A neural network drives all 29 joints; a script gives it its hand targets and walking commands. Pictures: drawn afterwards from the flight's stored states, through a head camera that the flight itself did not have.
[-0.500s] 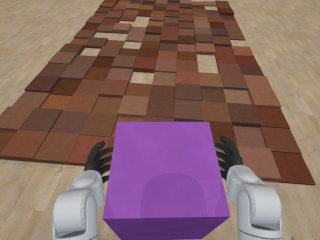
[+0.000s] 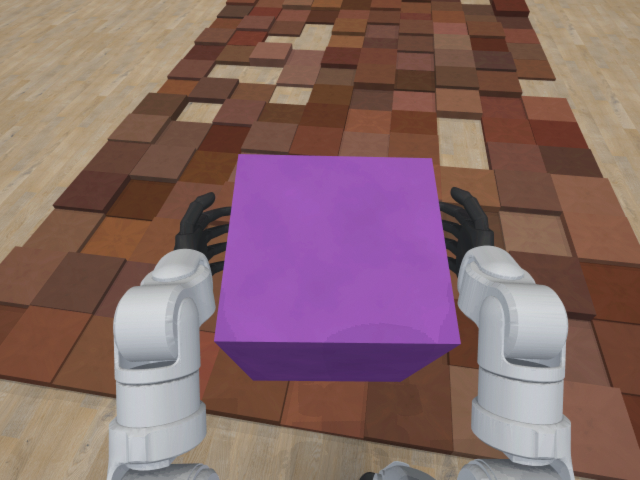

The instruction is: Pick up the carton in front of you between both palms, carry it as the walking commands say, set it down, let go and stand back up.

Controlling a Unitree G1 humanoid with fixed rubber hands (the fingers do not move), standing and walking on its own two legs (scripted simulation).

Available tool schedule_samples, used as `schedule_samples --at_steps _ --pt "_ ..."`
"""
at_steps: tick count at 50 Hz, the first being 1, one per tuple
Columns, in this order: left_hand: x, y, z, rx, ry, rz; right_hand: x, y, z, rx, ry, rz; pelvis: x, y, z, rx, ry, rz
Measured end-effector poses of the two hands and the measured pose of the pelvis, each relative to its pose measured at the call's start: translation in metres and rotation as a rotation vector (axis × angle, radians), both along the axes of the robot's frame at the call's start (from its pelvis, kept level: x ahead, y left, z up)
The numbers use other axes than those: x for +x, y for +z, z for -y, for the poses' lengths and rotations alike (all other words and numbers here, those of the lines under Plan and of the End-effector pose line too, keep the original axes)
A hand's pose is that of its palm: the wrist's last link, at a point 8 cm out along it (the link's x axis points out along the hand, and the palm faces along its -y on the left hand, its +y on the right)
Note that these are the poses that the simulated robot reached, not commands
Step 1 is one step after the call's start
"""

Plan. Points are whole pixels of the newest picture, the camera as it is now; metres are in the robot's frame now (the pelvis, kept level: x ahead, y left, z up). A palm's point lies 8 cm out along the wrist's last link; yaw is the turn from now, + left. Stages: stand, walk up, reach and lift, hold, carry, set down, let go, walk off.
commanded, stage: carry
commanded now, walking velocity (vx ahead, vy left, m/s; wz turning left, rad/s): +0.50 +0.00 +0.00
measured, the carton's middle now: (330, 283) +0.34 +0.01 +0.07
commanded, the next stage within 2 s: none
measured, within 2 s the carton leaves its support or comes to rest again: neither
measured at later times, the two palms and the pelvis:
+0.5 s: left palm (255, 73) +0.71 +0.14 +0.15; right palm (433, 71) +0.70 -0.16 +0.15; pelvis +0.35 +0.00 +0.01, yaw -2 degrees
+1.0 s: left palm out of the picture +1.03 +0.12 +0.19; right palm out of the picture +1.05 -0.18 +0.20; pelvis +0.68 -0.04 +0.06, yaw +0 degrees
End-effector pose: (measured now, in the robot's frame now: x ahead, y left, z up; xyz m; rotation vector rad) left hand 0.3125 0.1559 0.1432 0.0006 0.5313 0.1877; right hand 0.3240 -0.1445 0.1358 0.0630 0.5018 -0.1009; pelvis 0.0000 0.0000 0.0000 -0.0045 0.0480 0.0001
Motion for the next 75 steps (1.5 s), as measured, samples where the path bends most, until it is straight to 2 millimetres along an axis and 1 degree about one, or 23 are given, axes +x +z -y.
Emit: schedule_samples --at_steps 2,5,11,14,17,20,23,25,28,30,33,37,42,45,48,51,55,59,62,65,67,71,75 --pt "0.034 -0.001 0.005 -0.001 -0.001 -0.048 0.037 -0.001 0.004 -0.010 0.016 -0.047 0.018 0.006 0.006 0.004 0.004 -0.011" --pt "0.080 0.001 0.010 -0.021 0.012 -0.089 0.085 0.003 0.010 0.028 -0.005 -0.093 0.047 0.018 0.014 0.014 0.004 -0.025" --pt "0.176 0.026 0.021 -0.081 0.022 -0.032 0.176 0.032 0.021 0.062 -0.051 -0.041 0.119 0.031 0.021 0.025 0.000 -0.052" --pt "0.223 0.034 0.025 -0.091 0.015 -0.025 0.218 0.040 0.025 0.060 -0.066 -0.035 0.163 0.033 0.020 0.029 -0.008 -0.064" --pt "0.267 0.036 0.025 -0.099 0.013 -0.026 0.259 0.042 0.025 0.073 -0.074 -0.036 0.212 0.032 0.015 0.033 -0.023 -0.070" --pt "0.312 0.032 0.021 -0.105 0.016 -0.025 0.303 0.037 0.020 0.086 -0.087 -0.034 0.265 0.025 0.009 0.031 -0.040 -0.072" --pt "0.363 0.020 0.015 -0.103 -0.001 -0.029 0.350 0.027 0.015 0.077 -0.103 -0.037 0.321 0.014 0.000 0.017 -0.040 -0.052" --pt "0.398 0.009 0.015 -0.105 -0.031 -0.054 0.376 0.019 0.015 0.050 -0.122 -0.058 0.349 0.013 -0.005 0.026 -0.038 -0.038" --pt "0.437 -0.001 0.021 -0.116 -0.059 -0.108 0.405 0.010 0.020 0.031 -0.152 -0.111 0.384 0.023 -0.009 0.022 -0.035 -0.033" --pt "0.460 0.000 0.026 -0.133 -0.063 -0.119 0.423 0.012 0.025 0.038 -0.174 -0.121 0.408 0.032 -0.011 0.015 -0.034 -0.036" --pt "0.497 0.011 0.031 -0.151 -0.066 -0.090 0.458 0.025 0.030 0.049 -0.191 -0.090 0.444 0.044 -0.010 -0.001 -0.033 -0.044" --pt "0.550 0.032 0.035 -0.155 -0.067 -0.027 0.515 0.052 0.034 0.033 -0.177 -0.027 0.499 0.052 -0.003 -0.018 -0.024 -0.049" --pt "0.621 0.054 0.038 -0.125 -0.048 0.023 0.599 0.077 0.038 0.013 -0.124 0.017 0.579 0.051 0.016 -0.017 -0.008 -0.059" --pt "0.666 0.057 0.041 -0.090 -0.029 0.020 0.653 0.076 0.041 0.013 -0.087 0.015 0.629 0.044 0.027 -0.037 -0.007 -0.047" --pt "0.701 0.052 0.039 -0.065 0.008 -0.057 0.699 0.064 0.039 0.008 -0.041 -0.064 0.661 0.051 0.036 -0.039 0.003 -0.042" --pt "0.722 0.049 0.032 -0.089 0.056 -0.110 0.733 0.060 0.030 0.037 -0.012 -0.121 0.689 0.066 0.042 -0.015 0.002 -0.045" --pt "0.757 0.064 0.022 -0.107 0.101 -0.070 0.776 0.072 0.020 0.090 -0.010 -0.089 0.729 0.080 0.041 0.001 0.005 -0.051" --pt "0.806 0.088 0.015 -0.108 0.090 -0.002 0.820 0.092 0.014 0.089 -0.010 -0.018 0.775 0.085 0.033 0.003 0.005 -0.056" --pt "0.849 0.098 0.013 -0.108 0.054 0.010 0.853 0.104 0.012 0.050 -0.026 -0.001 0.816 0.084 0.024 0.001 0.005 -0.057" --pt "0.895 0.096 0.010 -0.104 0.003 -0.002 0.887 0.108 0.010 0.014 -0.057 -0.008 0.863 0.077 0.010 -0.004 -0.001 -0.049" --pt "0.925 0.091 0.010 -0.094 -0.034 -0.017 0.909 0.106 0.010 -0.003 -0.082 -0.022 0.890 0.072 0.002 -0.003 -0.004 -0.044" --pt "0.974 0.078 0.015 -0.106 -0.068 -0.111 0.944 0.093 0.014 -0.012 -0.126 -0.116 0.934 0.081 -0.007 -0.009 -0.009 -0.045" --pt "1.018 0.073 0.020 -0.133 -0.068 -0.139 0.984 0.090 0.019 -0.005 -0.152 -0.142 0.976 0.092 -0.010 -0.019 -0.007 -0.055"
